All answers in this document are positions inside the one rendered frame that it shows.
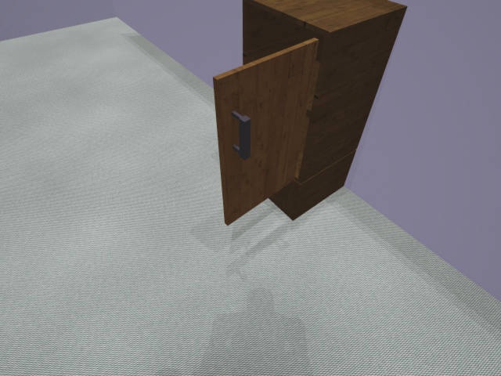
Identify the cupboard door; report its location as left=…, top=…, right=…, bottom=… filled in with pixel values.
left=213, top=38, right=319, bottom=226

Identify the handle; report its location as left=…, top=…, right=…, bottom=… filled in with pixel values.
left=231, top=111, right=251, bottom=160

